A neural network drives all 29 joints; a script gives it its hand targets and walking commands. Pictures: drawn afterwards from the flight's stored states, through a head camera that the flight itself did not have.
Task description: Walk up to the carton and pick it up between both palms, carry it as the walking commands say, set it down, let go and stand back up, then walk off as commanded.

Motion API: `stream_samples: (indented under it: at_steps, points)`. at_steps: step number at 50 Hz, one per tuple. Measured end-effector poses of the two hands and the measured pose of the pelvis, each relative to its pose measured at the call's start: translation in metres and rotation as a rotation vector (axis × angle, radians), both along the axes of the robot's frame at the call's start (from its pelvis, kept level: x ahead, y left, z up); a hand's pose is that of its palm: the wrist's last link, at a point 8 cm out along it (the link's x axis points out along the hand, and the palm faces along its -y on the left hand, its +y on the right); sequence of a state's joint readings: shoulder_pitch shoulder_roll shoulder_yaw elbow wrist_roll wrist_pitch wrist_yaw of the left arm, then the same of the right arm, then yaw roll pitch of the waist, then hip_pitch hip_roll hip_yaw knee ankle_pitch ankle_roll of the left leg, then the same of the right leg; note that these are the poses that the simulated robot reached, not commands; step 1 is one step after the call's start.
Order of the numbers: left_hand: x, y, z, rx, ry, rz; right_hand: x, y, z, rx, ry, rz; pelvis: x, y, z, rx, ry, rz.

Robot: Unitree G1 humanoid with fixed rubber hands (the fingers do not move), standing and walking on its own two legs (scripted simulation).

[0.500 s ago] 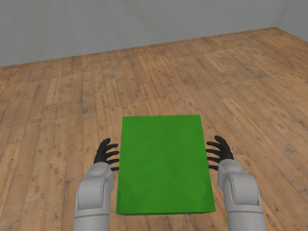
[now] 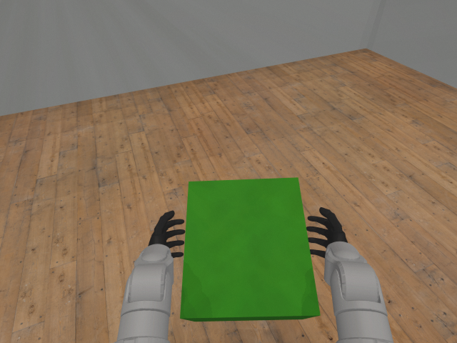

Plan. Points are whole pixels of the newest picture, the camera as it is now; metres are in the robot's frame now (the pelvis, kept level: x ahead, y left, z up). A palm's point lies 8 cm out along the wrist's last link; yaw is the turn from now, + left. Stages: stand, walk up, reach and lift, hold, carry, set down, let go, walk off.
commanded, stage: hold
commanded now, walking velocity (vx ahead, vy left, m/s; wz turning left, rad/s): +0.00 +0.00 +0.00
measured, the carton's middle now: (245, 250) +0.32 -0.02 -0.05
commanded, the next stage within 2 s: set down in 0.36 s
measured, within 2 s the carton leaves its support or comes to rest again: neither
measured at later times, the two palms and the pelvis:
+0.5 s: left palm (155, 238) +0.30 +0.15 +0.05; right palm (329, 234) +0.29 -0.17 +0.05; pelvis -0.01 +0.00 +0.00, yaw +1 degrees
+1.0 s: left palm (162, 253) +0.32 +0.15 -0.03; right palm (314, 249) +0.31 -0.16 -0.03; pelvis +0.00 +0.01 -0.01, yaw +0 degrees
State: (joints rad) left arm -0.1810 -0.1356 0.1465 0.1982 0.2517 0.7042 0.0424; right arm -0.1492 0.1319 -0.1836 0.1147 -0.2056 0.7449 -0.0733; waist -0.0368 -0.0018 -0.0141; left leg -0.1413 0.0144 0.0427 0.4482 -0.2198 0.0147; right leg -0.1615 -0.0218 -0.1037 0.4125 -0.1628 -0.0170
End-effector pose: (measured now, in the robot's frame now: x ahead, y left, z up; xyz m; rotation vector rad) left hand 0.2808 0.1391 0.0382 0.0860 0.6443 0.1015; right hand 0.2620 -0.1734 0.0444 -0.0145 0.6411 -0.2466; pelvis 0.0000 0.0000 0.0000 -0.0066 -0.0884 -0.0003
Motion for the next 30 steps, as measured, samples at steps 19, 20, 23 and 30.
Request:
stream_samples:
  at_steps: [19, 20, 23, 30]
  points:
    - [0.007, 0.006, 0.015, -0.007, -0.009, 0.004, 0.015, 0.003, 0.011, 0.038, -0.022, 0.022, -0.013, -0.003, -0.001, 0.008, -0.053, 0.015]
    - [0.009, 0.007, 0.015, -0.013, -0.006, 0.008, 0.016, 0.004, 0.011, 0.035, -0.020, 0.022, -0.013, -0.003, -0.001, 0.006, -0.058, 0.016]
    - [0.016, 0.008, 0.014, -0.014, 0.000, 0.011, 0.021, 0.005, 0.011, 0.031, -0.014, 0.019, -0.012, -0.003, -0.002, 0.001, -0.067, 0.020]
    - [0.027, 0.010, 0.000, -0.014, 0.028, 0.008, 0.031, 0.007, -0.001, 0.030, 0.012, 0.019, -0.003, 0.000, -0.002, -0.002, -0.050, 0.026]
